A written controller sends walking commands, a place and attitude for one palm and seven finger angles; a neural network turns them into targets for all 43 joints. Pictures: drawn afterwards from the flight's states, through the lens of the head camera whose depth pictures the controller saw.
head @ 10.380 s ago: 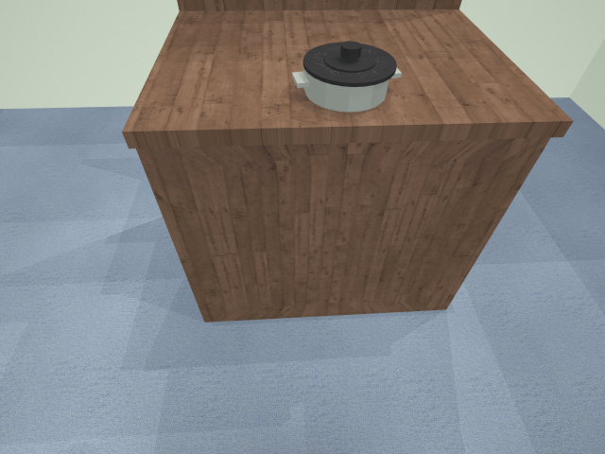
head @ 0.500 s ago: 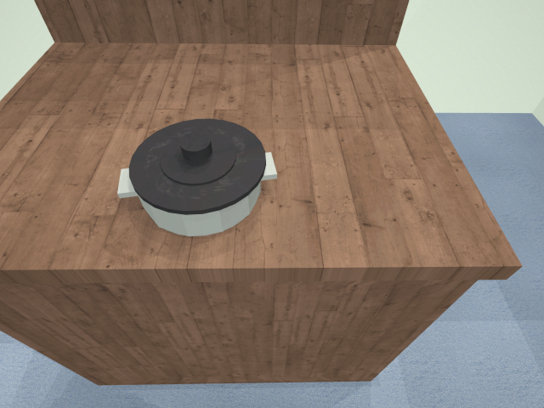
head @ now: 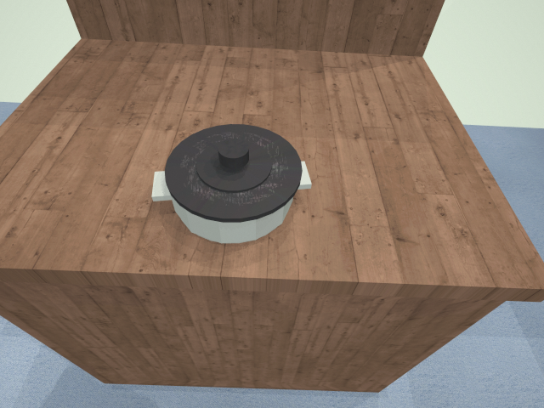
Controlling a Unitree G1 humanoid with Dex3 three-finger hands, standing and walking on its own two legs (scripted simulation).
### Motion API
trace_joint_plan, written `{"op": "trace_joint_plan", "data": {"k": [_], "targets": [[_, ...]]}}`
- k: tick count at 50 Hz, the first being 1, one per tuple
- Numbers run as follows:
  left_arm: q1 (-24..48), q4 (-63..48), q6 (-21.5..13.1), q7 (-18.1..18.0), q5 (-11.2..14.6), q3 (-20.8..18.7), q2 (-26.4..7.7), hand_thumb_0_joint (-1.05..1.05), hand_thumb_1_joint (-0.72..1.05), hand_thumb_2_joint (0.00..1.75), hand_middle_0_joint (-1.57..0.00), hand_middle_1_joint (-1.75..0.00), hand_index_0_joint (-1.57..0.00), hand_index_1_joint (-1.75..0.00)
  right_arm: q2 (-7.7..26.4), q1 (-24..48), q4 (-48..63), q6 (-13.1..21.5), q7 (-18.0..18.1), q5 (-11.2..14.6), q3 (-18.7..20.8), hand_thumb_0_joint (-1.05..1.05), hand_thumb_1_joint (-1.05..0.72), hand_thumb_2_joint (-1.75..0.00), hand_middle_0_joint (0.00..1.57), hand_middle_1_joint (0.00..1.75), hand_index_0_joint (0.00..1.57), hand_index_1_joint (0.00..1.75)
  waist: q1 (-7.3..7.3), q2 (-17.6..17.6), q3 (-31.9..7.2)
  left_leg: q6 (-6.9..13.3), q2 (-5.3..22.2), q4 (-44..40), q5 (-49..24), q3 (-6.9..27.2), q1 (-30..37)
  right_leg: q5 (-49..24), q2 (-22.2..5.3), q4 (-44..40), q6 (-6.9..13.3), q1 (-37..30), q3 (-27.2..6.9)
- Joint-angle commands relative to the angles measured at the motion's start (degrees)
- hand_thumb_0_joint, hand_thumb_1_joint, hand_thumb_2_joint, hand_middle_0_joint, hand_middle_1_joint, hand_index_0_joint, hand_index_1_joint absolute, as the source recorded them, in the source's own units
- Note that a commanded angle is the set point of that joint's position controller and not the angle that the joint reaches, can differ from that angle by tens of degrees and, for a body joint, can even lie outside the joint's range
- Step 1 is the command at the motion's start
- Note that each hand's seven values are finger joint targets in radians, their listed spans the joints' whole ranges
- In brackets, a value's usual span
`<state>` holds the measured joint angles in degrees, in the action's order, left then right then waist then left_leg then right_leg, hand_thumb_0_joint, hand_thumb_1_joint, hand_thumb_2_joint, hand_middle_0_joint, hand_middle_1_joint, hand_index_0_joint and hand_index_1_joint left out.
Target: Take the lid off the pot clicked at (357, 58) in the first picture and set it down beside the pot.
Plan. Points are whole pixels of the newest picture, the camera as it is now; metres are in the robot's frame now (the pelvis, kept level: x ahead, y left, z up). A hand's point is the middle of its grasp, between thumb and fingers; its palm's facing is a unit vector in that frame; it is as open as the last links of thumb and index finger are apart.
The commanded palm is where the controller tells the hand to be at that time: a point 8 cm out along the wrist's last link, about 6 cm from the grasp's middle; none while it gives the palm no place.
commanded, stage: come to a stop and stand still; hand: left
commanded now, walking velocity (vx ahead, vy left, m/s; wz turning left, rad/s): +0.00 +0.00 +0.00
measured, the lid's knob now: (233, 153) +0.42 +0.09 +0.16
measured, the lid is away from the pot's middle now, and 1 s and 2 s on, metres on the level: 0.00 0.00 0.00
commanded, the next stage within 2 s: look again from close up in 0.08 s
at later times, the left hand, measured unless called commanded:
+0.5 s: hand out of the picture -0.04 +0.17 -0.18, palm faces +0.03 -0.99 -0.15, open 7.4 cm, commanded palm none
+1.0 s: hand out of the picture -0.06 +0.18 -0.18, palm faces +0.03 -0.99 -0.13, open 7.4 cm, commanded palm none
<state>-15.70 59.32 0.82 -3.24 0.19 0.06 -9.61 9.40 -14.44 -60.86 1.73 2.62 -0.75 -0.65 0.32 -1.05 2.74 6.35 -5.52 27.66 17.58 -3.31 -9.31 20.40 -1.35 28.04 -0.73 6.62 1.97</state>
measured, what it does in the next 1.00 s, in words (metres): stands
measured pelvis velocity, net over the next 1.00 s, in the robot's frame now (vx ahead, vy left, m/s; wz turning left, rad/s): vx -0.03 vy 0.03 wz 0.00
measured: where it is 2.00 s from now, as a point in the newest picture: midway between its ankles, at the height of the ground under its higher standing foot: outside the picture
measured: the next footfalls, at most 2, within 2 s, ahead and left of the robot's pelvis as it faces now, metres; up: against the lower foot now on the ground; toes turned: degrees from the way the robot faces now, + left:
none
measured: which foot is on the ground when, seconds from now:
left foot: down 0.00-1.00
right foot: down 0.00-1.00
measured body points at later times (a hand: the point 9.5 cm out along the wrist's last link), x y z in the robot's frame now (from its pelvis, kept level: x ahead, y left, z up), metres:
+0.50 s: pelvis -0.02 +0.01 +0.00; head +0.00 +0.03 +0.45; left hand -0.04 +0.22 -0.17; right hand -0.02 -0.21 -0.15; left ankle -0.03 +0.04 -0.73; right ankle -0.06 -0.13 -0.73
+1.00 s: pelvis -0.03 +0.03 +0.00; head -0.01 +0.05 +0.45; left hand -0.06 +0.23 -0.17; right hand -0.05 -0.18 -0.15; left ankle -0.03 +0.05 -0.73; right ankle -0.06 -0.13 -0.73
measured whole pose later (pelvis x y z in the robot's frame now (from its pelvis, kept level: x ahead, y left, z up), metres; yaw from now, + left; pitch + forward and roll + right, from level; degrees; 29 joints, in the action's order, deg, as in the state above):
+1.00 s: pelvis -0.03 +0.03 +0.00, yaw +0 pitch -1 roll -1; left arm -18.2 63.6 0.6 -2.9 -0.4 0.6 -7.7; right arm 5.6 -17.9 -64.9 1.8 2.2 -0.4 -0.7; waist 0.3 -2.4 3.1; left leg 8.4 -6.7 23.5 12.7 -4.0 -10.3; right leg 15.5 -2.5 24.3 -2.2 7.8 1.4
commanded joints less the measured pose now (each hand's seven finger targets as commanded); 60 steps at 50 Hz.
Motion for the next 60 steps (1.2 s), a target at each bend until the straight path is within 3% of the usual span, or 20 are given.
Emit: {"op": "trace_joint_plan", "data": {"k": [1, 4, 11, 15, 16, 20, 21, 25, 26, 30, 31, 35, 36, 40, 41, 49, 51, 55, 56, 60], "targets": [[-4.93, -1.4, -0.75, -0.2, -0.27, -0.95, -5.45, 0.0, 0.9, 0.9, -0.2, -0.3, -0.2, -0.3, 5.89, -3.45, 1.71, 0.42, 0.15, 0.23, 0.98, 0.0, -0.9, -0.9, 0.2, 0.3, 0.2, 0.3, 0.23, 0.4, 0.08, -2.42, 11.83, -5.27, -27.16, 11.06, 2.87, -13.24, -4.11, -3.55, 3.09, 2.66, -4.05], [-5.1, -1.06, -0.63, -0.09, -0.36, -0.74, -5.28, 0.0, 0.9, 0.9, -0.2, -0.3, -0.2, -0.3, 5.96, -3.27, 1.38, 0.33, 0.09, 0.28, 0.68, 0.0, -0.9, -0.9, 0.2, 0.3, 0.2, 0.3, 0.03, 2.27, 1.44, -2.56, 11.64, -6.72, -22.9, 10.95, 1.75, -11.0, -4.39, -4.25, 2.98, 3.05, -4.34], [-6.08, -0.07, -0.82, 0.11, -0.42, -0.51, -5.43, 0.0, 0.9, 0.9, -0.2, -0.3, -0.2, -0.3, 5.51, -3.58, 0.59, 0.58, -0.05, 0.5, 0.6, 0.0, -0.9, -0.9, 0.2, 0.3, 0.2, 0.3, 0.29, 0.19, 0.22, -2.1, 11.71, -7.18, -21.71, 11.13, 2.44, -11.59, -4.52, -5.51, 2.71, 2.13, -4.1], [-6.64, 0.89, -0.86, 0.1, -0.45, -0.3, -4.81, 0.0, 0.9, 0.9, -0.2, -0.3, -0.2, -0.3, 5.19, -3.98, -0.3, 0.5, -0.09, 0.51, 0.42, 0.0, -0.9, -0.9, 0.2, 0.3, 0.2, 0.3, 0.11, 2.52, 1.24, -2.35, 11.48, -8.23, -19.03, 11.05, 1.96, -10.55, -4.92, -5.9, 2.64, 2.69, -4.18], [-6.71, 0.84, -0.85, 0.15, -0.4, -0.33, -4.99, 0.0, 0.9, 0.9, -0.2, -0.3, -0.2, -0.3, 5.0, -4.15, -0.34, 0.52, -0.1, 0.54, 0.46, 0.0, -0.9, -0.9, 0.2, 0.3, 0.2, 0.3, 0.23, 0.19, 0.88, -2.08, 11.75, -8.07, -19.14, 11.3, 1.89, -10.69, -4.51, -6.06, 2.6, 2.29, -3.94], [-7.08, 1.59, -0.86, 0.09, -0.48, -0.18, -4.34, 0.0, 0.9, 0.9, -0.2, -0.3, -0.2, -0.3, 4.64, -4.93, -1.02, 0.55, -0.05, 0.62, 0.38, 0.0, -0.9, -0.9, 0.2, 0.3, 0.2, 0.3, 0.08, 2.66, 1.62, -2.19, 11.74, -8.98, -18.31, 11.63, 1.47, -9.75, -4.68, -6.16, 2.43, 2.68, -3.96], [-7.1, 1.73, -0.87, 0.15, -0.42, -0.15, -4.59, 0.0, 0.9, 0.9, -0.2, -0.3, -0.2, -0.3, 4.52, -4.94, -1.13, 0.53, -0.08, 0.62, 0.44, 0.0, -0.9, -0.9, 0.2, 0.3, 0.2, 0.3, 0.34, 0.39, 1.44, -1.97, 11.95, -8.68, -17.94, 11.6, 1.27, -9.85, -4.41, -6.34, 2.46, 2.41, -3.65], [-7.37, 2.43, -0.91, 0.13, -0.56, 0.0, -3.79, 0.0, 0.9, 0.9, -0.2, -0.3, -0.2, -0.3, 4.07, -5.62, -1.68, 0.51, -0.13, 0.63, 0.44, 0.0, -0.9, -0.9, 0.2, 0.3, 0.2, 0.3, 0.08, 2.0, 2.51, -2.16, 11.66, -9.75, -14.48, 11.82, 0.28, -9.13, -4.77, -6.54, 2.44, 3.19, -3.88], [-7.5, 2.36, -0.96, 0.19, -0.5, 0.0, -4.01, 0.0, 0.9, 0.9, -0.2, -0.3, -0.2, -0.3, 3.86, -5.7, -1.69, 0.53, -0.14, 0.66, 0.51, 0.0, -0.9, -0.9, 0.2, 0.3, 0.2, 0.3, 0.33, 0.08, 1.81, -1.89, 11.81, -9.25, -14.79, 11.93, 0.1, -9.6, -4.45, -6.76, 2.51, 2.48, -3.78], [-7.53, 2.8, -0.99, 0.13, -0.6, -0.01, -3.29, 0.0, 0.9, 0.9, -0.2, -0.3, -0.2, -0.3, 3.52, -6.43, -2.2, 0.55, -0.14, 0.62, 0.54, 0.0, -0.9, -0.9, 0.2, 0.3, 0.2, 0.3, 0.02, 2.11, 2.57, -2.18, 11.79, -10.25, -13.17, 11.97, -0.34, -8.9, -4.61, -6.42, 2.41, 3.39, -3.71], [-7.89, 2.74, -1.02, 0.18, -0.56, 0.05, -3.37, 0.0, 0.9, 0.9, -0.2, -0.3, -0.2, -0.3, 3.35, -6.23, -2.26, 0.55, -0.16, 0.64, 0.6, 0.0, -0.9, -0.9, 0.2, 0.3, 0.2, 0.3, 0.41, 0.48, 2.29, -1.83, 11.92, -9.78, -13.18, 12.07, -0.57, -9.21, -4.42, -6.8, 2.4, 2.96, -3.51], [-8.16, 3.1, -1.05, 0.12, -0.62, 0.04, -2.66, 0.0, 0.9, 0.9, -0.2, -0.3, -0.2, -0.3, 3.0, -6.91, -2.54, 0.63, -0.09, 0.61, 0.66, 0.0, -0.9, -0.9, 0.2, 0.3, 0.2, 0.3, 0.2, 2.82, 2.18, -1.99, 11.92, -10.57, -12.95, 12.5, -0.24, -8.99, -4.48, -6.34, 2.33, 3.7, -3.54], [-8.2, 3.11, -1.11, 0.16, -0.6, 0.06, -2.84, 0.0, 0.9, 0.9, -0.2, -0.3, -0.2, -0.3, 2.79, -7.04, -2.45, 0.66, -0.11, 0.68, 0.72, 0.0, -0.9, -0.9, 0.2, 0.3, 0.2, 0.3, 0.37, 0.78, 1.68, -1.72, 12.04, -9.94, -13.68, 12.39, -0.48, -9.53, -4.29, -6.64, 2.29, 2.97, -3.35], [-7.98, 3.34, -0.93, 0.07, -0.68, 0.03, -2.22, 0.0, 0.9, 0.9, -0.2, -0.3, -0.2, -0.3, 2.64, -7.58, -2.82, 0.58, -0.02, 0.58, 0.8, 0.0, -0.9, -0.9, 0.2, 0.3, 0.2, 0.3, 0.12, 3.55, 2.89, -2.06, 12.35, -11.35, -12.31, 12.92, -0.59, -7.93, -4.2, -5.99, 2.05, 4.46, -2.97], [-8.21, 3.33, -0.97, 0.12, -0.69, 0.03, -2.31, 0.0, 0.9, 0.9, -0.2, -0.3, -0.2, -0.3, 2.43, -7.61, -2.68, 0.59, -0.02, 0.63, 0.83, 0.0, -0.9, -0.9, 0.2, 0.3, 0.2, 0.3, 0.35, 1.29, 2.51, -1.68, 12.5, -10.92, -12.86, 13.08, -0.77, -8.43, -4.02, -6.34, 2.1, 3.93, -2.93], [-8.45, 3.66, -0.82, 0.07, -0.85, 0.03, -1.42, 0.0, 0.9, 0.9, -0.2, -0.3, -0.2, -0.3, 2.48, -8.16, -2.82, 0.5, -0.02, 0.53, 1.11, 0.0, -0.9, -0.9, 0.2, 0.3, 0.2, 0.3, 0.13, 2.36, 3.24, -3.52, 12.59, -12.76, -8.43, 13.91, -1.42, -7.42, -4.08, -5.69, 1.85, 5.28, -3.05], [-8.62, 3.76, -0.95, 0.1, -0.8, 0.14, -1.51, 0.0, 0.9, 0.9, -0.2, -0.3, -0.2, -0.3, 2.2, -8.26, -2.81, 0.55, -0.03, 0.61, 1.1, 0.0, -0.9, -0.9, 0.2, 0.3, 0.2, 0.3, 0.29, 0.67, 2.54, -3.53, 12.56, -11.92, -10.92, 13.48, -1.07, -8.59, -3.91, -5.89, 1.89, 4.75, -3.03], [-8.8, 3.81, -0.9, 0.02, -0.85, 0.03, -1.18, 0.0, 0.9, 0.9, -0.2, -0.3, -0.2, -0.3, 2.15, -8.6, -3.01, 0.48, -0.03, 0.55, 1.23, 0.0, -0.9, -0.9, 0.2, 0.3, 0.2, 0.3, -0.01, 2.91, 2.56, -4.37, 12.48, -12.67, -9.48, 13.51, -0.78, -8.07, -4.02, -5.45, 1.84, 5.52, -3.28], [-8.92, 3.66, -0.95, 0.06, -0.79, 0.07, -1.33, 0.0, 0.9, 0.9, -0.2, -0.3, -0.2, -0.3, 1.99, -8.79, -2.93, 0.55, -0.01, 0.58, 1.15, 0.0, -0.9, -0.9, 0.2, 0.3, 0.2, 0.3, 0.25, 1.18, 1.96, -4.26, 12.6, -11.91, -11.57, 13.46, -0.83, -8.82, -3.8, -5.68, 1.85, 4.83, -3.14], [-9.15, 4.0, -0.76, -0.02, -0.81, 0.12, -0.96, 0.0, 0.9, 0.9, -0.2, -0.3, -0.2, -0.3, 2.14, -9.02, -3.25, 0.39, 0.06, 0.58, 1.21, 0.0, -0.9, -0.9, 0.2, 0.3, 0.2, 0.3, -0.07, 3.27, 2.9, -5.68, 13.01, -13.63, -9.21, 13.98, -0.37, -7.17, -3.66, -4.67, 1.57, 6.59, -3.21]]}}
